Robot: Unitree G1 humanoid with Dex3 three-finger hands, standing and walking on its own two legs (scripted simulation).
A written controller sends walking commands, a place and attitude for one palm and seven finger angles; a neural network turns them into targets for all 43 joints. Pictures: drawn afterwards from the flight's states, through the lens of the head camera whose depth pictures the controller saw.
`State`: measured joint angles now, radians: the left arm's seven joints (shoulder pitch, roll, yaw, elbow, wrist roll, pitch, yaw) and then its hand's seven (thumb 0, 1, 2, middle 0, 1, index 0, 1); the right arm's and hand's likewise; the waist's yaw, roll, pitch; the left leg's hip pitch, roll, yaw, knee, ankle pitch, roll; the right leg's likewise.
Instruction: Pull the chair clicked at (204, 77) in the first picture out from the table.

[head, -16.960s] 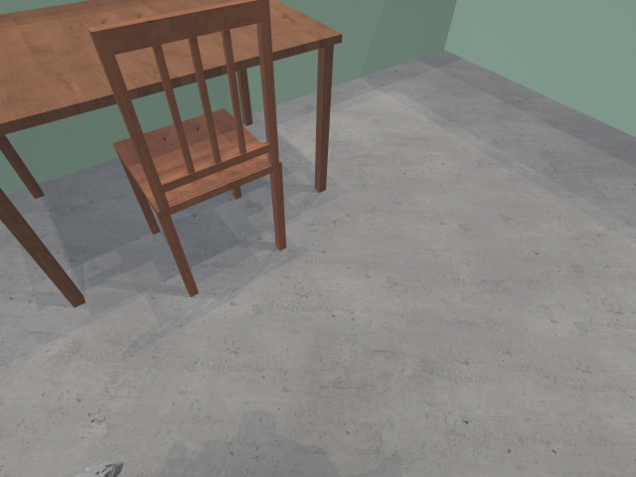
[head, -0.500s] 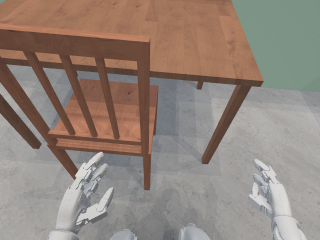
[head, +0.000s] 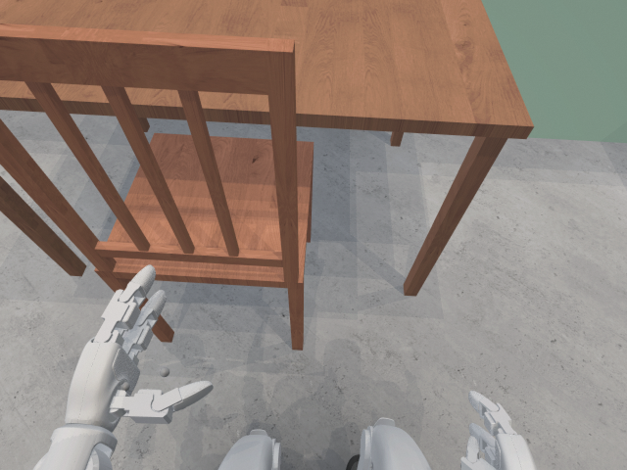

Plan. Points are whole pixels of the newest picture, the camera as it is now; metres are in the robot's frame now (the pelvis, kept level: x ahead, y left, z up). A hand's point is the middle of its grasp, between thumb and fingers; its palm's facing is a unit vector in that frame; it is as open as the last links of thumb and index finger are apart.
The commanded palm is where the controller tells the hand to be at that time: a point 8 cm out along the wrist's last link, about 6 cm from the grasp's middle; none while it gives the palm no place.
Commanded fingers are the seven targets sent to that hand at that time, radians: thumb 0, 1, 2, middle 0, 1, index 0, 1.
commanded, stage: raise the hand toward the chair's back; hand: left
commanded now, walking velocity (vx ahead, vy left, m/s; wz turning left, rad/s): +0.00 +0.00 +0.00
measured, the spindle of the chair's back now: (159, 187) +0.49 +0.25 +0.03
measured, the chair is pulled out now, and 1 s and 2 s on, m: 0.00 0.00 0.00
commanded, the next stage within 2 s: aim the fingers beside a spindle in 1.18 s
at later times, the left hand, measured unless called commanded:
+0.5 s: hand (143, 346) +0.25 +0.20 +0.05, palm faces -0.02 -1.00 -0.06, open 16.7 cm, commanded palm +0.23 +0.26 +0.05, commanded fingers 0.00 -0.50 0.30 -0.06 -0.08 -0.06 -0.08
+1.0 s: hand (140, 331) +0.27 +0.21 +0.05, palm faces -0.02 -1.00 -0.05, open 16.9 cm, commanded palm +0.24 +0.27 +0.06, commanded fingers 0.00 -0.50 0.30 -0.06 -0.08 -0.06 -0.08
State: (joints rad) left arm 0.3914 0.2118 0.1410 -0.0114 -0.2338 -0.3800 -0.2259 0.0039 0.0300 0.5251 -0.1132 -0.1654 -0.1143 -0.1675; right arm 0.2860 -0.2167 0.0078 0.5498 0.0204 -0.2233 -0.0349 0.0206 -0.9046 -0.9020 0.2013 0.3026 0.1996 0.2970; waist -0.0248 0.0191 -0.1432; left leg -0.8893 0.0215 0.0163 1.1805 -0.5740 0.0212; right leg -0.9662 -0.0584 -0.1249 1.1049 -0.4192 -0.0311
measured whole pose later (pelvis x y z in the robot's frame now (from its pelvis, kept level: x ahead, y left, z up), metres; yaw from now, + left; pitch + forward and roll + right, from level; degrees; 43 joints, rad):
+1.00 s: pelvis +0.02 +0.01 +0.02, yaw +0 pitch +16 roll -2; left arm 0.28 0.27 0.23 0.12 -0.27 -0.39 -0.31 -0.01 -0.50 0.30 -0.06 -0.08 -0.06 -0.08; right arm 0.25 -0.25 0.01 0.54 0.02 -0.22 -0.03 0.02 -0.91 -0.90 0.20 0.30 0.20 0.30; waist -0.03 0.02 -0.14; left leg -0.81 0.02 0.01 1.10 -0.57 0.03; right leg -0.88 -0.05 -0.13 1.02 -0.42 -0.02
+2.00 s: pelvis +0.01 +0.00 +0.00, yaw +0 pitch +19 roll -2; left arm 0.11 0.24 0.17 0.22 -0.23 -0.41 -0.25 -0.01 -0.50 0.30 -0.06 -0.08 -0.06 -0.08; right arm 0.23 -0.24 0.02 0.55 0.01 -0.19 -0.01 0.02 -0.91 -0.90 0.20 0.30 0.20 0.30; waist -0.04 0.02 -0.16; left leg -0.93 0.02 0.01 1.19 -0.59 0.02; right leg -1.01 -0.06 -0.12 1.11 -0.44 -0.02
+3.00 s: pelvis +0.00 +0.00 -0.02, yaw +0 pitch +23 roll -1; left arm -0.14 0.21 0.14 0.43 -0.17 -0.44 -0.17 -0.01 -0.50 0.30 -0.06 -0.08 -0.06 -0.08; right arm 0.23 -0.25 0.01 0.56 0.00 -0.10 0.01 0.02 -0.91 -0.90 0.20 0.30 0.20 0.30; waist -0.05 0.02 -0.17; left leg -1.06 0.02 0.02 1.27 -0.61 0.02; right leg -1.15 -0.06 -0.11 1.20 -0.45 -0.03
